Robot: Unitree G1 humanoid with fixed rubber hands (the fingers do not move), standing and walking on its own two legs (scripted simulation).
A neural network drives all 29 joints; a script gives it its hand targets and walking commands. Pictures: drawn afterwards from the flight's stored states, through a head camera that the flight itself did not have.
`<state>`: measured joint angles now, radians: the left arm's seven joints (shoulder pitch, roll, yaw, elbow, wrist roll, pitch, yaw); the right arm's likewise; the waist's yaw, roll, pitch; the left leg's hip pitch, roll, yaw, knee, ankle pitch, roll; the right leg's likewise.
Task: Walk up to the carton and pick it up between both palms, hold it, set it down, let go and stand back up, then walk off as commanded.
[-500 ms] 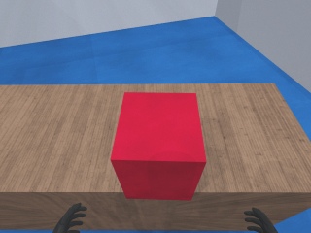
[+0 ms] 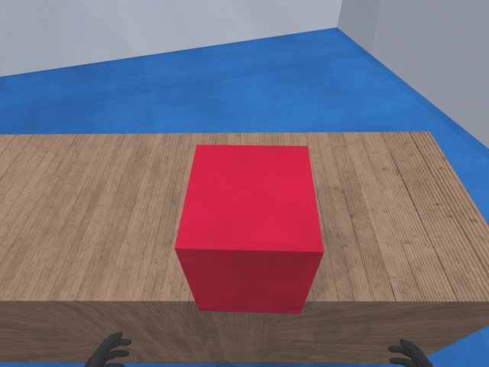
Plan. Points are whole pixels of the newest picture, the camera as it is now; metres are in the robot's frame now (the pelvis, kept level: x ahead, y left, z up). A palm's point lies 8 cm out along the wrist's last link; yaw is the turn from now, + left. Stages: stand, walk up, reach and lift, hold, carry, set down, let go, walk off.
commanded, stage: stand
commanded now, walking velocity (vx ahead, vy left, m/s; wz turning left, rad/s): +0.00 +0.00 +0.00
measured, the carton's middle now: (250, 232) +0.36 +0.03 -0.01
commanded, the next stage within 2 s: walk up in 0.94 s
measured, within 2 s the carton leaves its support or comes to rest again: neither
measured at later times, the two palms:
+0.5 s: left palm out of the picture +0.09 +0.28 -0.10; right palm out of the picture +0.10 -0.27 -0.10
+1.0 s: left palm out of the picture +0.07 +0.28 -0.10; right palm out of the picture +0.08 -0.28 -0.11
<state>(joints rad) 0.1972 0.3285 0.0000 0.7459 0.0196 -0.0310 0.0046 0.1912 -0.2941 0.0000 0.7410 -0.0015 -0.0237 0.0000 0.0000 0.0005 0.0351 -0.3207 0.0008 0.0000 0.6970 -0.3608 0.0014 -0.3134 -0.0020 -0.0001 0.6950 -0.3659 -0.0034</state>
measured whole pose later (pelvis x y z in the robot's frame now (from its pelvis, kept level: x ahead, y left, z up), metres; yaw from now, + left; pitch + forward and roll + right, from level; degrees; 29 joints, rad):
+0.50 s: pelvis -0.01 +0.00 +0.00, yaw +0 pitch -2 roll +0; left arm 0.20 0.34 0.00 0.84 0.02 -0.03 0.00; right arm 0.19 -0.30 0.00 0.83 0.00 -0.03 0.00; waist 0.00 0.00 0.04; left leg -0.32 0.00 0.00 0.69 -0.34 0.00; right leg -0.31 0.00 0.00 0.69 -0.35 0.00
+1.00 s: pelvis -0.01 -0.01 +0.01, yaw +0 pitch -1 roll +1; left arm 0.20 0.34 0.00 0.90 0.02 -0.03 0.00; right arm 0.18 -0.30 0.00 0.91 0.00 -0.03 0.00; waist 0.00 0.00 0.04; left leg -0.31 0.00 0.00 0.63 -0.30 0.00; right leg -0.31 0.00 0.00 0.66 -0.32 -0.01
